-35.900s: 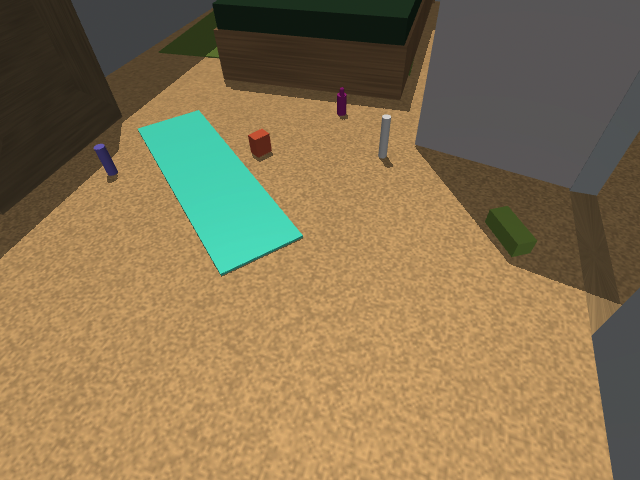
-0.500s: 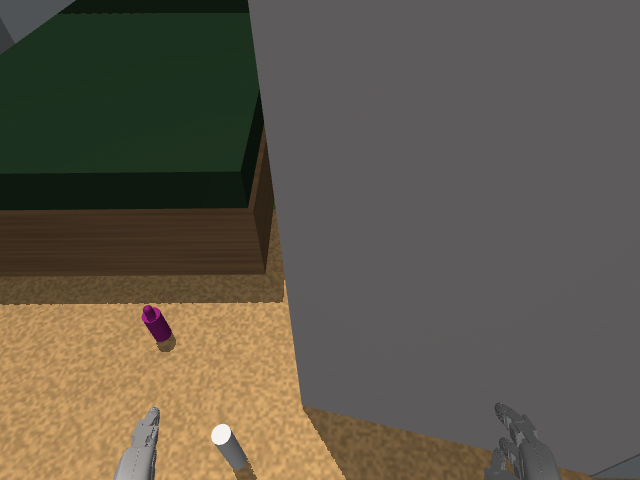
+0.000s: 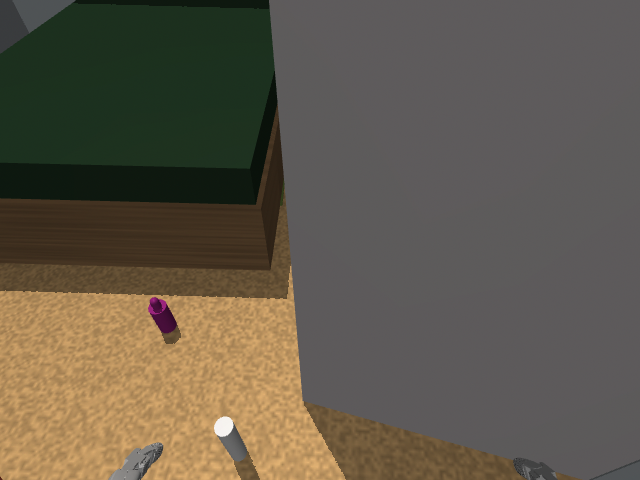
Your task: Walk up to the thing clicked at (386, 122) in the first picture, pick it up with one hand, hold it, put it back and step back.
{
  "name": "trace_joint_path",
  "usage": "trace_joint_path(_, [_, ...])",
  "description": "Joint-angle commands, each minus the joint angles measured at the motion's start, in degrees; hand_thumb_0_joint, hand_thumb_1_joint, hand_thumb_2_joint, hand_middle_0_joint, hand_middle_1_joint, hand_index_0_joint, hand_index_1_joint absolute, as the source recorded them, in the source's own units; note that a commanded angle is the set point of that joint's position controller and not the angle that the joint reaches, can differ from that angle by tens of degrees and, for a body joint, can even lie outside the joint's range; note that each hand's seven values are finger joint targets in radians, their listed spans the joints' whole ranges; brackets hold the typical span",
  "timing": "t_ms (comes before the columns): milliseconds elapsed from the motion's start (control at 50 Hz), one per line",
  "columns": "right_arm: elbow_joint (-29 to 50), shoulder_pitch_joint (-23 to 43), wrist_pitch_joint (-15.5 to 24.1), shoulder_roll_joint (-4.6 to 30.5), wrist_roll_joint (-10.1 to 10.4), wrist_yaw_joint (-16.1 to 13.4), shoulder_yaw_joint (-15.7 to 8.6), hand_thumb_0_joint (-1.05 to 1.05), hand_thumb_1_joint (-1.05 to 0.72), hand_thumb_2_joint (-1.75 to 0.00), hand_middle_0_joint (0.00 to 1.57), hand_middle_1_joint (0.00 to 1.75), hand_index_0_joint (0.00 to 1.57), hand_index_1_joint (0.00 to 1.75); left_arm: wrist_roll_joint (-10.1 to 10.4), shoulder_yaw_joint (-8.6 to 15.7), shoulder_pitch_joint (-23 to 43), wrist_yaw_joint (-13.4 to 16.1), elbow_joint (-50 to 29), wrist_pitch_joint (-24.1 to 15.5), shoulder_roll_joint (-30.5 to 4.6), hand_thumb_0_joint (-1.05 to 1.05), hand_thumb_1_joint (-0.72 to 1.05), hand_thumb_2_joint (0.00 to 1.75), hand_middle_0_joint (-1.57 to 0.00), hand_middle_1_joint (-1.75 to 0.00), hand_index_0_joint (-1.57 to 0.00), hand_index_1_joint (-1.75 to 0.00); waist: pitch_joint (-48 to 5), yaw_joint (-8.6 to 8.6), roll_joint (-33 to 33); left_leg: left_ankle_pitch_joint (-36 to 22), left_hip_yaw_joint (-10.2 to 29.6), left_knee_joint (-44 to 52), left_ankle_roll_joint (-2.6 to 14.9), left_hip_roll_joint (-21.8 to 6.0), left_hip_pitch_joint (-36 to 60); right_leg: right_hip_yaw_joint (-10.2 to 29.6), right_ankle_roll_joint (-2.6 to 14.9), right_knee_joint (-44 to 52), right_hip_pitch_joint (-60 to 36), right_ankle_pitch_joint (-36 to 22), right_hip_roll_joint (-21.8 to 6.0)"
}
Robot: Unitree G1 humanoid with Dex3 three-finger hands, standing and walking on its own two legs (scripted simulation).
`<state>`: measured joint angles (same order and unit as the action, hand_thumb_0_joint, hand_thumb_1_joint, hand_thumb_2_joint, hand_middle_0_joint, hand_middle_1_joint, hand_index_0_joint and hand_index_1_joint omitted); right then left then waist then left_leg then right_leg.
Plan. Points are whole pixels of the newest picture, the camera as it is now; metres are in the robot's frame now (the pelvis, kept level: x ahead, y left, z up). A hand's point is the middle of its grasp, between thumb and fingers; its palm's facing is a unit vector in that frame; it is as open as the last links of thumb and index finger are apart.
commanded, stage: stand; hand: left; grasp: from the side
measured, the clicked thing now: (232, 440) +0.35 +0.26 -0.62
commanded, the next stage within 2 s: none
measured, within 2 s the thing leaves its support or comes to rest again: neither
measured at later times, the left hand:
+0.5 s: hand out of the picture +0.03 +0.25 -0.12, palm faces +0.01 -0.94 -0.35, open 7.4 cm
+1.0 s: hand out of the picture +0.05 +0.25 -0.12, palm faces -0.01 -0.94 -0.34, open 7.4 cm
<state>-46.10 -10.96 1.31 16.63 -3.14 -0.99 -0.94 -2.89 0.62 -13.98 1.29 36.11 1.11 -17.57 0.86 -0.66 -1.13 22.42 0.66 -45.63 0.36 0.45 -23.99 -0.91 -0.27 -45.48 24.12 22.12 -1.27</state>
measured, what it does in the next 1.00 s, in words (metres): stands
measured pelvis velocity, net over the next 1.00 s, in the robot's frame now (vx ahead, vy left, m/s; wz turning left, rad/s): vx -0.01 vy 0.00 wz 0.01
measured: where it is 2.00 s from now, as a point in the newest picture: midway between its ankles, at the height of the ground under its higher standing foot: outside the picture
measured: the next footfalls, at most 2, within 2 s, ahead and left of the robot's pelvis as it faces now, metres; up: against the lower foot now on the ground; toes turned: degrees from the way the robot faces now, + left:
none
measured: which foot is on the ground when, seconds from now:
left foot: down 0.00-1.00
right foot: down 0.00-1.00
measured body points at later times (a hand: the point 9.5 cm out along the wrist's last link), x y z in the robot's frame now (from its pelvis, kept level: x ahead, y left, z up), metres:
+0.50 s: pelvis -0.01 +0.01 +0.03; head -0.02 +0.00 +0.48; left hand +0.03 +0.30 -0.10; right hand +0.07 -0.27 -0.11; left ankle +0.02 +0.12 -0.71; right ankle +0.02 -0.12 -0.71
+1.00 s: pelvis -0.01 +0.00 +0.04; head +0.00 +0.00 +0.49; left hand +0.05 +0.29 -0.10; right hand +0.04 -0.29 -0.10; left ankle +0.02 +0.12 -0.71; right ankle +0.02 -0.12 -0.71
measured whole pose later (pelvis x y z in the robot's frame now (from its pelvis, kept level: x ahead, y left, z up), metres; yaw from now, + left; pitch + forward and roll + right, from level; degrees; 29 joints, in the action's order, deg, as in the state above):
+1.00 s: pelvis -0.01 +0.00 +0.04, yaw +0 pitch -4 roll +0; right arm -66.1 -8.8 -0.3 18.9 -1.1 0.0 -0.6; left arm -1.1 0.3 -7.4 0.6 66.4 -0.6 -18.4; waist 3.8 -0.2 0.6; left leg 9.5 1.2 -21.3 0.0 0.4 -8.3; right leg -1.5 -0.5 -21.0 8.3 9.3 -1.1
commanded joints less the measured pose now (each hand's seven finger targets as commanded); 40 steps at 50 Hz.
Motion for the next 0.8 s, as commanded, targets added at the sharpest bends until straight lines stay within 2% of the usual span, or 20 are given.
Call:
trace_joint_path(0, [2.60, 2.43, 1.74, 9.23, 0.34, -0.11, -3.35, 0.00, -0.90, -0.90, 0.20, 0.30, 0.20, 0.30, 0.50, 3.33, 2.80, 0.58, 0.58, -3.66, -9.30, 0.00, 0.90, 0.90, -0.20, -0.30, -0.20, -0.30, -7.25, -0.41, 1.91, -14.83, 5.37, 10.87, 2.85, -3.32, 5.66, 5.38, 3.11, 10.75, -8.23, -15.48, -4.12])
trace_joint_path(100, [-1.56, 3.31, 1.07, 10.39, 0.43, -0.11, -3.12, 0.00, -0.90, -0.90, 0.20, 0.30, 0.20, 0.30, 0.83, 2.81, 3.78, 0.70, 7.80, -3.39, -9.34, 0.00, 0.90, 0.90, -0.20, -0.30, -0.20, -0.30, -2.39, -0.62, 3.97, -9.53, 8.12, 18.84, 2.99, -5.03, 5.32, 4.34, 2.52, 15.30, -10.09, -10.04, -3.38])
trace_joint_path(280, [-8.54, 3.62, 0.54, 12.14, 1.30, -0.31, -2.53, 0.00, -0.90, -0.90, 0.20, 0.30, 0.20, 0.30, 1.38, 2.18, 4.73, 0.65, 17.87, -3.12, -10.95, 0.00, 0.90, 0.90, -0.20, -0.30, -0.20, -0.30, -1.21, -0.34, 2.07, -13.27, 8.14, 25.80, 1.79, -5.85, 12.15, 4.28, 1.55, 22.55, -15.14, -12.73, -4.61])
trace_joint_path(400, [-11.96, 3.81, 0.07, 12.50, 1.67, -0.14, -2.28, 0.00, -0.90, -0.90, 0.20, 0.30, 0.20, 0.30, 1.48, 1.70, 5.97, 0.46, 22.11, -3.08, -11.58, 0.00, 0.90, 0.90, -0.20, -0.30, -0.20, -0.30, 1.08, 0.27, 2.20, -8.04, 7.80, 29.33, 1.16, -5.68, 12.74, 4.81, 0.95, 26.07, -15.68, -10.50, -4.95])
trace_joint_path(460, [-12.71, 4.58, -0.28, 12.54, 1.72, 0.02, -2.37, 0.00, -0.90, -0.90, 0.20, 0.30, 0.20, 0.30, 1.20, 1.72, 5.93, 0.40, 23.89, -2.91, -12.11, 0.00, 0.90, 0.90, -0.20, -0.30, -0.20, -0.30, 3.11, 0.07, 1.27, -4.09, 8.01, 30.45, 0.96, -5.46, 11.09, 4.68, 0.77, 27.09, -14.97, -6.54, -4.68])
trace_joint_path(540, [-13.98, 4.12, -0.57, 12.29, 1.78, 0.27, -2.27, 0.00, -0.90, -0.90, 0.20, 0.30, 0.20, 0.30, 1.24, 1.62, 6.59, 0.22, 24.84, -2.94, -12.59, 0.00, 0.90, 0.90, -0.20, -0.30, -0.20, -0.30, 3.56, 0.36, 0.66, -2.18, 7.49, 30.24, 0.90, -5.04, 10.99, 5.78, 0.76, 29.21, -13.72, -2.42, -5.13])
trace_joint_path(620, [-14.54, 4.65, -0.61, 12.12, 1.80, 0.43, -2.08, 0.00, -0.90, -0.90, 0.20, 0.30, 0.20, 0.30, 1.28, 1.68, 7.23, 0.24, 25.58, -3.07, -12.96, 0.00, 0.90, 0.90, -0.20, -0.30, -0.20, -0.30, 2.26, 0.41, 0.50, -3.65, 7.29, 29.50, 1.03, -5.03, 11.98, 6.35, 0.80, 30.13, -13.68, -2.13, -5.63])
trace_joint_path(680, [-15.12, 4.12, -0.50, 11.96, 1.88, 0.53, -1.92, 0.00, -0.90, -0.90, 0.20, 0.30, 0.20, 0.30, 1.33, 1.63, 7.77, 0.28, 26.00, -3.25, -13.18, 0.00, 0.90, 0.90, -0.20, -0.30, -0.20, -0.30, 1.31, 0.65, -0.65, -7.52, 6.73, 28.40, 1.16, -5.13, 13.97, 7.03, 1.03, 31.05, -13.57, -2.82, -6.45])
trace_joint_path(720, [-15.35, 4.38, -0.38, 12.34, 1.90, 0.53, -1.96, 0.00, -0.90, -0.90, 0.20, 0.30, 0.20, 0.30, 1.39, 1.59, 7.56, 0.33, 26.34, -3.32, -13.16, 0.00, 0.90, 0.90, -0.20, -0.30, -0.20, -0.30, 0.43, 0.52, 0.08, -9.67, 6.70, 28.38, 1.14, -5.41, 14.84, 6.58, 0.90, 30.78, -14.31, -5.22, -6.47])
trace_joint_path(780, [-15.89, 3.96, -0.51, 12.41, 1.78, 0.42, -1.69, 0.00, -0.90, -0.90, 0.20, 0.30, 0.20, 0.30, 1.71, 1.75, 8.34, 0.26, 26.61, -3.08, -13.45, 0.00, 0.90, 0.90, -0.20, -0.30, -0.20, -0.30, 1.85, 0.51, 1.26, -7.05, 6.78, 29.38, 0.99, -5.49, 12.52, 6.51, 0.97, 30.35, -14.64, -4.69, -6.10])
